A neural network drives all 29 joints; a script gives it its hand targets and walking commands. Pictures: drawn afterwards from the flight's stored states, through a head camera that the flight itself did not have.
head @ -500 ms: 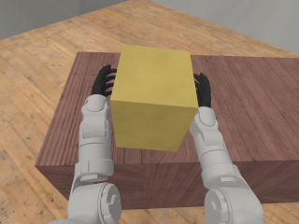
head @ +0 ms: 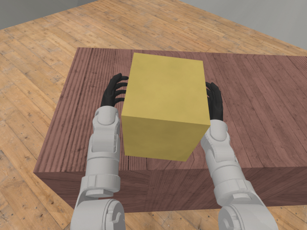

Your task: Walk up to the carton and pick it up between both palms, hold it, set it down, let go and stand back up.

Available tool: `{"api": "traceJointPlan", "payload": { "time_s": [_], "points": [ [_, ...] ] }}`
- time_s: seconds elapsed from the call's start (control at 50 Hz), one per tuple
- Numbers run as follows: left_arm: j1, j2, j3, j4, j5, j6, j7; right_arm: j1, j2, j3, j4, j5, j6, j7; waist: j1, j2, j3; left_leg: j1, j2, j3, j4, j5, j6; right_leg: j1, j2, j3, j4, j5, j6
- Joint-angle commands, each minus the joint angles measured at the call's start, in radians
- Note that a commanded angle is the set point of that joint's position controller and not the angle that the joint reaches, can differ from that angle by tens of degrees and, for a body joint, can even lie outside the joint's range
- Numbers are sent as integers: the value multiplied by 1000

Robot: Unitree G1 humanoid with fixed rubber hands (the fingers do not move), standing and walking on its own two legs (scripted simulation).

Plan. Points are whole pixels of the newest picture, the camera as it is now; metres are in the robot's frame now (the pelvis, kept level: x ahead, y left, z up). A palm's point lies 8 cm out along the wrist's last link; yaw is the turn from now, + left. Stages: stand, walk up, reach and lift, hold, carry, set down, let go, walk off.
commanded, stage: set down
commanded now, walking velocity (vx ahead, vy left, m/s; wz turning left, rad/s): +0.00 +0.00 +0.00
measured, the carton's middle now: (161, 110) +0.39 -0.01 +0.09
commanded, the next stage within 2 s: none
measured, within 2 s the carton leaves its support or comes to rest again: neither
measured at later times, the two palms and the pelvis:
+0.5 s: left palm (117, 102) +0.42 +0.11 +0.09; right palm (214, 112) +0.38 -0.16 +0.09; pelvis +0.01 +0.00 +0.00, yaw +0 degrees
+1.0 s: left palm (115, 107) +0.43 +0.12 +0.05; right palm (205, 117) +0.40 -0.15 +0.05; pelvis +0.04 +0.01 +0.00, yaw +0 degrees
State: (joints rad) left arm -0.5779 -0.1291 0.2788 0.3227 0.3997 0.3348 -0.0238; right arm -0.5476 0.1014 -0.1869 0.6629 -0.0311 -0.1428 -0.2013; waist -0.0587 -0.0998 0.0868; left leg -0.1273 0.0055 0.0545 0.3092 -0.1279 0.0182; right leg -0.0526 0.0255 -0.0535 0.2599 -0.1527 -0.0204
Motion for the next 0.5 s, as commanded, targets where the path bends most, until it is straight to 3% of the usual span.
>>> {"api": "traceJointPlan", "payload": {
  "time_s": [0.0, 0.04, 0.08, 0.1, 0.12, 0.14, 0.18, 0.2, 0.22, 0.26, 0.28, 0.32, 0.34, 0.38, 0.44, 0.48],
  "points": [
    [-532, -439, -348, 122, -43, -71, -112, -654, 407, 246, -93, -102, -83, 141, 21, 111, -462, 312, 3, 12, -4, 162, -27, -10, -3, -86, -26, 214, 62],
    [-588, -431, -343, 121, -51, -86, -114, -682, 414, 195, -67, -123, -84, 153, 21, 132, -446, 306, 8, 25, -26, 90, -21, -43, -1, -95, -34, 104, 57],
    [-598, -416, -298, 208, -46, -92, -120, -697, 415, 144, -27, -159, -75, 163, 27, 100, -379, 246, 10, 34, -61, -47, -2, -63, -12, -93, -54, -15, 56],
    [-653, -432, -313, 190, -62, -104, -116, -751, 428, 136, -65, -169, -85, 170, 27, 100, -407, 218, 10, 34, -69, -82, 2, -71, -15, -90, -47, -52, 54],
    [-704, -446, -328, 197, -80, -127, -111, -756, 427, 113, -39, -190, -91, 180, 9, 119, -404, 202, 14, 32, -86, -129, -5, -94, -13, -101, -45, -99, 47],
    [-724, -450, -328, 196, -78, -145, -103, -785, 451, 100, -44, -208, -98, 188, 18, 118, -434, 189, 15, 41, -86, -144, 0, -95, -17, -97, -42, -107, 48],
    [-806, -475, -344, 225, -92, -188, -92, -837, 462, 74, -36, -240, -108, 204, 5, 138, -461, 177, 18, 34, -84, -149, -11, -115, -18, -101, -32, -114, 48],
    [-803, -480, -325, 239, -90, -206, -86, -832, 477, 83, -38, -253, -113, 212, 18, 116, -464, 195, 24, 34, -83, -140, -3, -121, -19, -100, -34, -111, 50],
    [-838, -499, -347, 233, -105, -231, -75, -844, 484, 77, -43, -265, -128, 219, 12, 130, -518, 200, 27, 31, -74, -98, -12, -125, -14, -105, -26, -77, 46],
    [-806, -496, -303, 272, -87, -253, -62, -830, 498, 87, -19, -282, -126, 231, 36, 134, -532, 210, 26, 36, -63, -41, -13, -110, -10, -94, -18, -36, 48],
    [-832, -509, -323, 261, -89, -275, -56, -795, 495, 57, 18, -311, -134, 228, 8, 146, -575, 227, 24, 33, -53, -24, -21, -118, -10, -98, -20, -18, 43],
    [-752, -485, -243, 317, -49, -268, -58, -750, 493, 52, 57, -298, -119, 227, 41, 131, -531, 234, 22, 41, -48, 23, -14, -91, -11, -81, -23, 29, 47],
    [-691, -466, -208, 351, -32, -256, -64, -737, 481, 37, 60, -311, -112, 221, 43, 106, -507, 246, 25, 45, -56, 19, -6, -74, -10, -84, -30, 38, 49],
    [-652, -432, -160, 339, -12, -242, -76, -669, 470, 56, 104, -290, -100, 216, 45, 110, -480, 225, 13, 48, -52, 87, -5, 16, -14, -64, -12, 161, 62],
    [-600, -410, -136, 346, -1, -224, -101, -642, 454, 48, 102, -267, -87, 196, 20, 88, -472, 209, -5, 43, -34, 156, -7, 82, -18, -49, 14, 342, 81],
    [-597, -443, -190, 283, -13, -249, -97, -621, 465, 73, 89, -258, -119, 194, -1, 121, -573, 261, -1, 28, 7, 319, -37, 97, -6, -61, 44, 493, 81]
  ]
}}
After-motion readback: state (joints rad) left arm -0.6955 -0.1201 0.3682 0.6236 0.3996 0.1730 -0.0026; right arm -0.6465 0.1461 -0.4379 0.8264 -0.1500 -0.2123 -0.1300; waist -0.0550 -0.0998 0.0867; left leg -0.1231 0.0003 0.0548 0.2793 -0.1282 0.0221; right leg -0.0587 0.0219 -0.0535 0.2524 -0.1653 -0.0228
